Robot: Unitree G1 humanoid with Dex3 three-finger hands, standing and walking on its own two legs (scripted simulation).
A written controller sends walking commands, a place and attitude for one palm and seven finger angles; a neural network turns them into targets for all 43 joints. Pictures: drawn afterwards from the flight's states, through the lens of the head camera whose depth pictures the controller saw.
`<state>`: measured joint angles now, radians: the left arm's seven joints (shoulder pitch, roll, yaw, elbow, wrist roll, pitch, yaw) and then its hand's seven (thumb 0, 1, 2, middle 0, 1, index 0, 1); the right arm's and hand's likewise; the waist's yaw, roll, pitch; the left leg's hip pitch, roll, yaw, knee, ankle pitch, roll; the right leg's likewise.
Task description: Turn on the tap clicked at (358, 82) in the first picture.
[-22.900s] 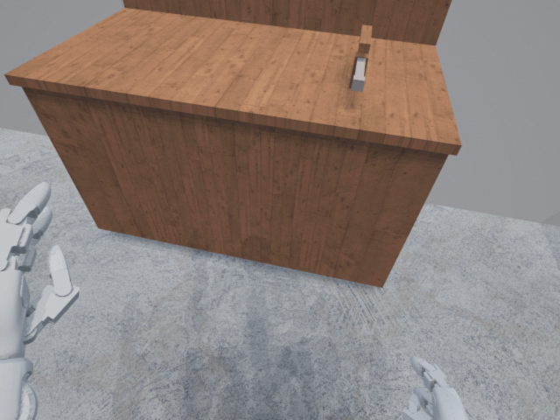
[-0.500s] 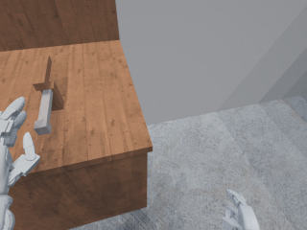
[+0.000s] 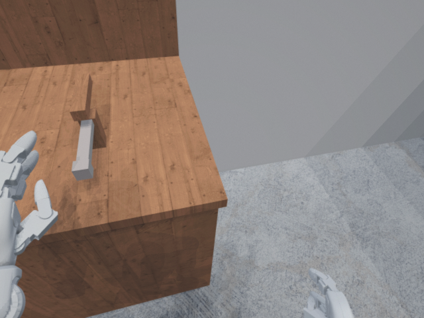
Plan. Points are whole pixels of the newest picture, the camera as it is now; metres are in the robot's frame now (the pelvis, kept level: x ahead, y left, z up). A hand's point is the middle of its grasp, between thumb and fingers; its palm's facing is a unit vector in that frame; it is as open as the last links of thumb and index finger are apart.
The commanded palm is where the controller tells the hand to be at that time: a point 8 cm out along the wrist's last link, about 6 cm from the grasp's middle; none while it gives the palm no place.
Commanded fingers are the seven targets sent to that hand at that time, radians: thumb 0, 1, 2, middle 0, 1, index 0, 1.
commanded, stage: come to a stop and stand still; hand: left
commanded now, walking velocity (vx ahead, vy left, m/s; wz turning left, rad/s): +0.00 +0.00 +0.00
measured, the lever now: (83, 169) +0.34 +0.28 +0.10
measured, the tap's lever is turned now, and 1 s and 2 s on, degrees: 0 0 0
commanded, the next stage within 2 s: look again from close up in 0.04 s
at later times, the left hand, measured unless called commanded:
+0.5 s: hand (58, 225) +0.21 +0.24 +0.14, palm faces +0.27 -0.87 -0.41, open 7.5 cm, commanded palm +0.16 +0.28 +0.17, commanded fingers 0.00 0.90 0.90 -0.20 -0.30 -0.20 -0.30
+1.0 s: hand (61, 223) +0.21 +0.24 +0.13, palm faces +0.26 -0.87 -0.43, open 7.4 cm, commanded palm +0.17 +0.28 +0.17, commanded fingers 0.00 0.90 0.90 -0.20 -0.30 -0.20 -0.30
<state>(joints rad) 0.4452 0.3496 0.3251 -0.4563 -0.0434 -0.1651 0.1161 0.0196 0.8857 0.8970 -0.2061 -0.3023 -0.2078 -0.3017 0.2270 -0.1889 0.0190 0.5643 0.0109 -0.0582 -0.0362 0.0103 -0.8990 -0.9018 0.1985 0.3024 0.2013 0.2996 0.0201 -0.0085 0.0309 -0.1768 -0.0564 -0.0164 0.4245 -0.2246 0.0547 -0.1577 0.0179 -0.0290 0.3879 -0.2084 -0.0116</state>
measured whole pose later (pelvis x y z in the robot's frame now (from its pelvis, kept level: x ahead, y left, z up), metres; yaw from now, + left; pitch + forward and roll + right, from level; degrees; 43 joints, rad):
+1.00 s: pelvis -0.01 +0.01 +0.00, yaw -3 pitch +0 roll -1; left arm 0.48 0.37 0.34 -0.37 -0.04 -0.24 0.04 0.02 0.88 0.90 -0.21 -0.30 -0.21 -0.30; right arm 0.23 -0.19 0.03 0.56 0.00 -0.11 -0.03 0.01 -0.90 -0.90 0.20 0.30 0.20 0.30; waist 0.02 -0.01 0.01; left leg -0.23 -0.05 0.04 0.45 -0.23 0.06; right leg -0.24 0.03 0.02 0.43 -0.20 0.00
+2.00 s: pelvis -0.01 +0.01 -0.01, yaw +0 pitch -1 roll +0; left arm 0.14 0.48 0.37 -0.27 -0.03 -0.15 0.05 0.02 0.88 0.90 -0.21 -0.30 -0.21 -0.30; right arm 0.22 -0.21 0.06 0.59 -0.02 -0.09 -0.04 0.01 -0.90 -0.90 0.20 0.30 0.20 0.30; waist 0.06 -0.04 0.05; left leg -0.23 -0.09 0.00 0.47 -0.23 0.05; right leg -0.24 0.00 0.00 0.51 -0.26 -0.01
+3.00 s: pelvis +0.01 -0.02 -0.02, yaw +2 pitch +1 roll +0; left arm 0.45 0.30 0.28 -0.53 -0.18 0.03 0.09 0.02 0.89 0.90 -0.20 -0.30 -0.21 -0.30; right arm 0.20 -0.23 0.01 0.65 0.02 -0.20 -0.08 0.01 -0.90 -0.90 0.20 0.30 0.20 0.30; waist 0.09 0.03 -0.06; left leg -0.32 -0.05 -0.03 0.65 -0.35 0.03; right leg -0.30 0.03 -0.05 0.66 -0.37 -0.04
